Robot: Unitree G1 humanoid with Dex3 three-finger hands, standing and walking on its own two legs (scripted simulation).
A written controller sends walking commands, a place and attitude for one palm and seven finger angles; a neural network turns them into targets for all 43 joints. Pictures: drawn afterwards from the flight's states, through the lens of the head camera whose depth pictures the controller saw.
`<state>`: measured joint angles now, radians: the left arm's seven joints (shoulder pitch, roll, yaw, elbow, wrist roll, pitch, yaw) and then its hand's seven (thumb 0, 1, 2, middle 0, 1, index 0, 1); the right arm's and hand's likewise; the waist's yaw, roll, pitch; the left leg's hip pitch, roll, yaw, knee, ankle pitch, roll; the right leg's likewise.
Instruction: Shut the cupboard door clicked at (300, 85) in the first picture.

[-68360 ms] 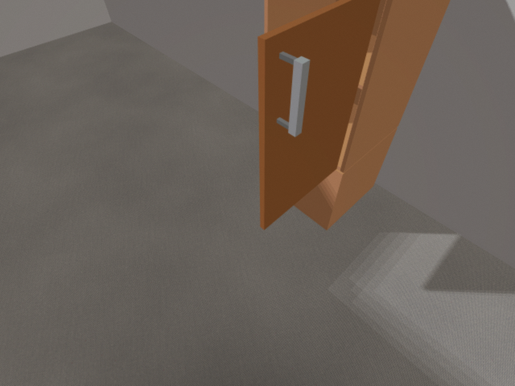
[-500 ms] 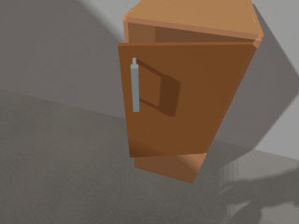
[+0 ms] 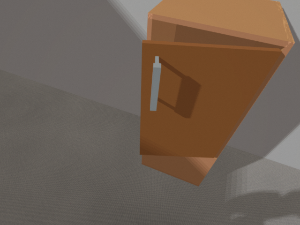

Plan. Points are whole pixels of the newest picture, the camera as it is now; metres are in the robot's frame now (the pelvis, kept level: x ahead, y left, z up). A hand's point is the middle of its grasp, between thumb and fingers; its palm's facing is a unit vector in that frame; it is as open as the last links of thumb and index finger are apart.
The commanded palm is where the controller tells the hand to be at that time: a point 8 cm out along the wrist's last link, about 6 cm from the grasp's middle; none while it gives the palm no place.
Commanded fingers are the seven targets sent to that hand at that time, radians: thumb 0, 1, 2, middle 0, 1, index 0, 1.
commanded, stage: come to a stop and stand still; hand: left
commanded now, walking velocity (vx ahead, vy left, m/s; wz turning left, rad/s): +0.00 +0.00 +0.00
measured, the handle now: (154, 85) +0.48 +0.03 +0.13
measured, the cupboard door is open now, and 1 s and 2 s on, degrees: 20 20 20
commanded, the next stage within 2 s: look again from close up in 0.96 s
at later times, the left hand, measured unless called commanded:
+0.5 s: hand out of the picture +0.04 +0.15 -0.17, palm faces -0.02 -0.98 -0.19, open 7.4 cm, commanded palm none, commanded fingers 0.00 0.90 0.90 -0.20 -0.30 -0.20 -0.30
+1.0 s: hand out of the picture +0.09 +0.14 -0.17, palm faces -0.04 -0.97 -0.23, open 7.4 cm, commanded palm none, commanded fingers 0.00 0.90 0.90 -0.20 -0.30 -0.20 -0.30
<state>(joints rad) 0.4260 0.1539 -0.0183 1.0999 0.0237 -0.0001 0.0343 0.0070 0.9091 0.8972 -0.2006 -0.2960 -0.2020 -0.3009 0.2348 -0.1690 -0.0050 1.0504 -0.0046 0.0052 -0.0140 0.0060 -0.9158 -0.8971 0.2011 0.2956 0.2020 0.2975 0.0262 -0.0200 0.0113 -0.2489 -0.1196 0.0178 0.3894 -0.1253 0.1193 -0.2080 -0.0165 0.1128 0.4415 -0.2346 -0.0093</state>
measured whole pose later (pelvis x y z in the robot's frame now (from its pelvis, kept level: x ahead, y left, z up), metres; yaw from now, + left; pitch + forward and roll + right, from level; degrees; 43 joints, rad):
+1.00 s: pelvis +0.05 -0.05 +0.00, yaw -1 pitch -1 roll +0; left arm 0.22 0.22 -0.03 1.06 0.01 -0.02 0.03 0.01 0.91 0.90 -0.20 -0.30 -0.20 -0.30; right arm 0.18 -0.22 0.01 1.09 0.00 -0.02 -0.02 0.00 -0.91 -0.90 0.20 0.30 0.20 0.30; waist 0.00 -0.02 0.04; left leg -0.17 -0.06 0.01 0.39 -0.21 0.05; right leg -0.12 0.04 0.11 0.40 -0.26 -0.01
